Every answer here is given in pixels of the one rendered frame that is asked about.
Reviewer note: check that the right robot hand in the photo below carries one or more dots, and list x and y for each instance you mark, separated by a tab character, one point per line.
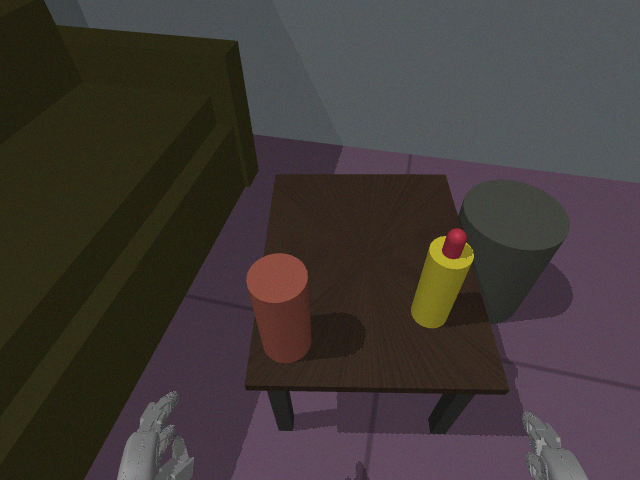
555	463

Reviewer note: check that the left robot hand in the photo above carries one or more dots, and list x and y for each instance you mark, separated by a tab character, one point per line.
144	449

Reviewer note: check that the sofa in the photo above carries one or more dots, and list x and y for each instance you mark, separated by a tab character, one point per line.
122	155

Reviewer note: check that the coffee table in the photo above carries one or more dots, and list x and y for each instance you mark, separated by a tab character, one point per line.
364	239

